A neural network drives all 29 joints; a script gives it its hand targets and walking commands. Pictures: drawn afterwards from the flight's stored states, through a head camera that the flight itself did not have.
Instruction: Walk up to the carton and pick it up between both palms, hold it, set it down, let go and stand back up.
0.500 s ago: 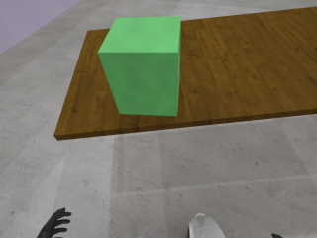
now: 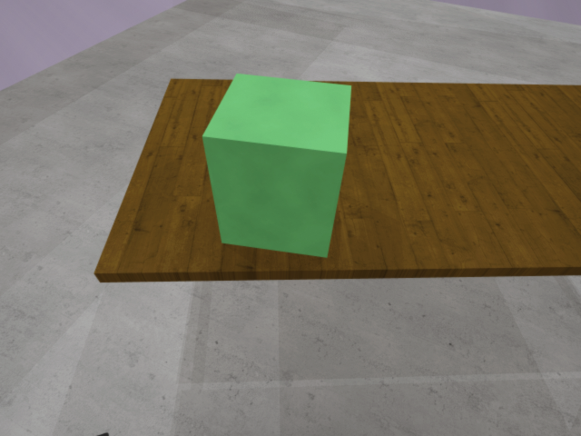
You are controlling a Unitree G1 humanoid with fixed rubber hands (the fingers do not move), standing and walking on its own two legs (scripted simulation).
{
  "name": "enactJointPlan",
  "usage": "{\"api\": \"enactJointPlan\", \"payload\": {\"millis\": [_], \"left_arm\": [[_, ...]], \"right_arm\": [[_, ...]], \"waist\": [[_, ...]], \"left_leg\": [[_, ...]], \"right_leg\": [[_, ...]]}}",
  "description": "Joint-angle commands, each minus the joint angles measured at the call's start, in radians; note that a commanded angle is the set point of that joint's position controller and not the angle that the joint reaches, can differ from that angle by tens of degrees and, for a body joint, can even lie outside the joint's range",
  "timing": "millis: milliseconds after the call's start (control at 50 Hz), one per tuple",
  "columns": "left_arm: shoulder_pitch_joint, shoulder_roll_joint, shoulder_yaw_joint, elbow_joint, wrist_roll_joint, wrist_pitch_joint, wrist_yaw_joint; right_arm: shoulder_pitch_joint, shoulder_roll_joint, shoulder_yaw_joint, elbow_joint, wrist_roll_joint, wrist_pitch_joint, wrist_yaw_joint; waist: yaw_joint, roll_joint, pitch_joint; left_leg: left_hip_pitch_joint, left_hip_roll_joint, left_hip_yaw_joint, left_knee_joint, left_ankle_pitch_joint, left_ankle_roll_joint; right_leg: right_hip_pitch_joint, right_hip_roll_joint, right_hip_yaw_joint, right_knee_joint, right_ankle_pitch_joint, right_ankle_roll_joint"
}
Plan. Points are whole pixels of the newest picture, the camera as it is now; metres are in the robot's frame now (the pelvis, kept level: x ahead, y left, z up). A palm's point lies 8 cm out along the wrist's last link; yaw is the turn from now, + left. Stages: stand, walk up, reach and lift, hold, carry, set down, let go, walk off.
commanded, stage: walk up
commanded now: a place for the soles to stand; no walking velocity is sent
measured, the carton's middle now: (283, 168) +0.56 +0.02 +0.05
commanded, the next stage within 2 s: none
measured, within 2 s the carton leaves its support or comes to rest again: neither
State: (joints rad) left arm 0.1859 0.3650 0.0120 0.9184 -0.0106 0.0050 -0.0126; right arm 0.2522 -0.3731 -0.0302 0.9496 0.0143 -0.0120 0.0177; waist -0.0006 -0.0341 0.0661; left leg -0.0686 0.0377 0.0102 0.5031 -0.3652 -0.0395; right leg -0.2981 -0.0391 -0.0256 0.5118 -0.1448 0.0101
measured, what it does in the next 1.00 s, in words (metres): shifts its weight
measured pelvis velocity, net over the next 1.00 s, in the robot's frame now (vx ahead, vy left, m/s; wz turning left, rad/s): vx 0.06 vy -0.01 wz -0.03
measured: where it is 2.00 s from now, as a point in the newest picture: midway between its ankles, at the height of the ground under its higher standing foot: outside the picture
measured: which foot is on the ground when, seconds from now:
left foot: down 0.00-1.00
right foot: down 0.00-1.00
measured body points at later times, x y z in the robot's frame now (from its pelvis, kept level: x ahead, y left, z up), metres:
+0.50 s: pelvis +0.02 +0.01 +0.01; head +0.03 +0.01 +0.45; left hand +0.12 +0.31 -0.12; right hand +0.10 -0.29 -0.12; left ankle -0.05 +0.14 -0.73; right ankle +0.09 -0.13 -0.73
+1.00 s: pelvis +0.06 -0.01 +0.00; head +0.07 -0.01 +0.45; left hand +0.13 +0.29 -0.13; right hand +0.07 -0.31 -0.14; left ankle -0.06 +0.14 -0.73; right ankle +0.10 -0.13 -0.73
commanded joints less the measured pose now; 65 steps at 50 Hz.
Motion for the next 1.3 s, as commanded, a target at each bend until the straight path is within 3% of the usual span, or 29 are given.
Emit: {"api": "enactJointPlan", "payload": {"millis": [0,20,140,260,380,440,500,520,540,600,700,720,740,760,820,840,880,900,920,940,960,980,1000,1020,1060,1100,1200,1240,1280], "left_arm": [[-0.092,0.226,0.06,-0.048,-0.001,-0.033,0.013],[-0.101,0.226,0.062,-0.045,0.006,-0.034,0.017],[-0.083,0.205,0.052,0.023,0.001,-0.031,0.027],[-0.132,0.208,0.051,0.05,0.007,-0.019,0.033],[-0.134,0.198,0.055,0.083,0.007,-0.018,0.039],[-0.162,0.196,0.056,0.086,0.006,-0.015,0.038],[-0.154,0.18,0.059,0.095,0.009,-0.016,0.033],[-0.155,0.193,0.06,0.1,0.009,-0.015,0.033],[-0.145,0.197,0.063,0.102,0.01,-0.013,0.036],[-0.153,0.189,0.06,0.102,0.015,-0.02,0.036],[-0.16,0.185,0.067,0.111,0.014,-0.025,0.038],[-0.144,0.183,0.07,0.115,0.015,-0.026,0.039],[-0.039,0.187,0.085,0.086,0.033,-0.024,0.019],[-0.035,0.204,0.102,0.086,0.039,-0.017,0.013],[-0.151,0.18,0.1,-0.006,0.037,-0.013,-0.014],[-0.194,0.157,0.09,-0.029,0.042,-0.018,-0.02],[-0.212,0.154,0.085,-0.072,0.046,-0.026,-0.025],[-0.211,0.137,0.085,-0.08,0.047,-0.035,-0.027],[-0.175,0.126,0.075,-0.07,0.049,-0.051,-0.027],[-0.08,0.119,0.076,-0.033,0.049,-0.066,-0.026],[0.096,0.164,0.105,0.023,0.051,-0.07,-0.012],[0.269,0.286,0.141,0.068,0.055,-0.063,0.007],[0.331,0.341,0.153,0.066,0.055,-0.055,0.022],[0.308,0.339,0.157,0.029,0.057,-0.053,0.029],[0.212,0.292,0.144,-0.033,0.051,-0.049,0.037],[0.122,0.256,0.116,-0.093,0.04,-0.047,0.043],[0.107,0.234,0.093,-0.149,0.042,-0.064,0.033],[0.06,0.227,0.083,-0.167,0.035,-0.056,0.028],[0.017,0.238,0.076,-0.174,0.022,-0.048,0.022]], "right_arm": [[-0.043,-0.237,-0.057,-0.051,0.004,-0.025,-0.016],[-0.04,-0.249,-0.062,-0.035,0.002,-0.028,-0.019],[-0.04,-0.226,-0.059,0.009,0.008,-0.019,-0.029],[-0.072,-0.214,-0.065,0.028,0.007,-0.009,-0.031],[-0.109,-0.201,-0.064,0.056,0.001,-0.01,-0.032],[-0.11,-0.195,-0.063,0.067,-0.001,-0.009,-0.03],[-0.137,-0.186,-0.07,0.058,-0.01,-0.006,-0.026],[-0.142,-0.188,-0.065,0.064,-0.004,-0.008,-0.027],[-0.145,-0.187,-0.068,0.056,-0.008,-0.009,-0.028],[-0.11,-0.185,-0.067,0.071,-0.001,-0.013,-0.03],[-0.092,-0.188,-0.071,0.08,-0.007,-0.014,-0.029],[-0.104,-0.172,-0.066,0.083,-0.004,-0.014,-0.029],[-0.04,-0.188,-0.086,0.044,-0.025,-0.027,-0.024],[-0.031,-0.16,-0.081,0.038,-0.038,-0.028,-0.02],[0.003,-0.215,-0.107,0.008,-0.048,-0.031,-0.014],[0.026,-0.242,-0.111,0.019,-0.048,-0.035,-0.021],[0.071,-0.274,-0.122,0.009,-0.06,-0.045,-0.036],[0.105,-0.261,-0.124,0.005,-0.066,-0.044,-0.041],[0.108,-0.269,-0.129,-0.003,-0.064,-0.037,-0.039],[0.064,-0.247,-0.136,-0.029,-0.063,-0.026,-0.033],[0.02,-0.212,-0.125,-0.059,-0.06,-0.022,-0.025],[0.002,-0.113,-0.097,-0.1,-0.044,-0.025,-0.021],[-0.034,-0.079,-0.083,-0.145,-0.034,-0.025,-0.024],[-0.064,-0.116,-0.092,-0.151,-0.044,-0.011,-0.035],[-0.015,-0.125,-0.095,-0.15,-0.031,-0.022,-0.03],[0.075,-0.14,-0.095,-0.124,-0.01,-0.027,-0.012],[0.015,-0.12,-0.09,-0.189,-0.047,0.0,0.006],[-0.008,-0.124,-0.086,-0.191,-0.045,0.006,0.001],[0.008,-0.139,-0.09,-0.16,-0.035,0.006,-0.012]], "waist": [[0.008,0.061,-0.021],[-0.005,0.054,-0.04],[0.0,0.036,-0.107],[-0.005,-0.014,-0.106],[0.012,0.038,-0.082],[0.005,0.032,-0.036],[0.01,0.099,-0.039],[0.016,0.058,-0.025],[0.015,0.092,-0.002],[0.003,0.013,-0.023],[0.002,0.042,-0.045],[0.008,0.035,-0.045],[0.013,0.052,-0.114],[0.028,0.006,-0.072],[-0.027,0.14,0.111],[-0.05,0.194,0.177],[-0.058,0.157,0.21],[-0.053,0.143,0.201],[-0.049,0.168,0.179],[-0.001,0.175,0.09],[0.091,0.097,-0.04],[0.154,-0.187,-0.128],[0.163,-0.247,-0.098],[0.162,-0.119,-0.038],[0.114,-0.054,0.0],[0.058,-0.129,0.031],[0.041,-0.076,0.08],[0.029,-0.076,0.114],[0.004,-0.117,0.042]], "left_leg": [[-0.141,0.118,-0.073,-0.182,0.114,0.088],[-0.109,0.118,-0.061,-0.169,0.23,0.082],[-0.018,0.106,-0.008,-0.11,0.43,0.07],[-0.016,0.112,-0.027,-0.152,0.37,0.078],[-0.027,0.106,-0.001,-0.183,0.354,0.065],[-0.051,0.11,-0.013,-0.207,0.293,0.072],[-0.069,0.111,-0.012,-0.25,0.189,0.079],[-0.09,0.113,-0.015,-0.249,0.162,0.076],[-0.104,0.109,-0.012,-0.241,0.174,0.079],[-0.065,0.107,-0.013,-0.236,0.217,0.071],[-0.033,0.105,-0.004,-0.231,0.26,0.069],[-0.04,0.104,-0.007,-0.226,0.247,0.071],[-0.045,0.09,0.024,-0.167,-0.121,0.129],[-0.089,0.097,-0.011,-0.192,-0.278,0.146],[-0.008,0.199,-0.159,-0.358,-0.38,0.199],[0.036,0.275,-0.251,-0.425,-0.338,0.227],[0.171,0.319,-0.256,-0.368,0.075,0.271],[0.218,0.283,-0.205,-0.285,0.328,0.266],[0.194,0.256,-0.109,-0.188,0.455,0.241],[0.114,0.189,0.013,-0.06,0.467,0.191],[-0.032,0.119,0.1,0.189,0.526,0.144],[-0.271,-0.001,0.118,0.5,0.267,0.101],[-0.476,-0.147,-0.011,0.607,-0.286,0.09],[-0.464,-0.065,-0.158,0.714,-0.302,0.097],[-0.466,0.003,-0.169,0.751,-0.196,0.107],[-0.488,0.039,-0.166,0.626,-0.109,0.086],[-0.317,0.039,-0.052,0.317,0.027,0.035],[-0.249,0.04,-0.003,0.169,0.142,0.028],[-0.07,-0.001,0.044,0.053,0.358,0.024]], "right_leg": [[0.148,-0.101,0.097,-0.09,0.063,-0.059],[0.168,-0.093,0.071,-0.062,0.206,-0.057],[0.198,-0.11,0.067,-0.045,0.379,-0.07],[0.201,-0.101,0.042,-0.053,0.287,-0.063],[0.231,-0.111,0.048,-0.079,0.307,-0.061],[0.208,-0.095,0.037,-0.094,0.195,-0.055],[0.21,-0.088,0.051,-0.106,0.098,-0.057],[0.219,-0.077,0.033,-0.114,0.077,-0.048],[0.211,-0.084,0.044,-0.114,0.12,-0.051],[0.213,-0.099,0.058,-0.127,0.168,-0.059],[0.21,-0.088,0.064,-0.133,0.165,-0.056],[0.215,-0.098,0.071,-0.136,0.167,-0.056],[0.263,-0.073,0.044,-0.086,-0.221,-0.097],[0.224,-0.077,0.07,-0.091,-0.396,-0.105],[-0.118,-0.026,0.006,-0.018,-0.375,-0.069],[-0.222,0.004,-0.056,0.084,-0.261,-0.051],[-0.349,-0.03,-0.017,0.153,-0.296,-0.05],[-0.348,-0.023,-0.026,0.116,-0.298,-0.056],[-0.255,-0.012,-0.062,0.021,-0.233,-0.068],[-0.018,0.01,-0.098,-0.124,-0.091,-0.067],[0.309,0.012,-0.07,-0.117,0.005,-0.088],[0.524,-0.154,0.219,-0.148,0.123,-0.149],[0.583,-0.33,0.578,-0.255,0.256,-0.27],[0.458,-0.388,0.604,-0.227,0.241,-0.346],[0.382,-0.341,0.378,-0.195,0.177,-0.303],[0.37,-0.272,0.187,-0.191,0.195,-0.225],[0.101,-0.249,0.085,-0.243,0.2,-0.218],[0.055,-0.214,0.034,-0.187,0.308,-0.186],[0.008,-0.175,-0.018,-0.058,0.209,-0.128]]}}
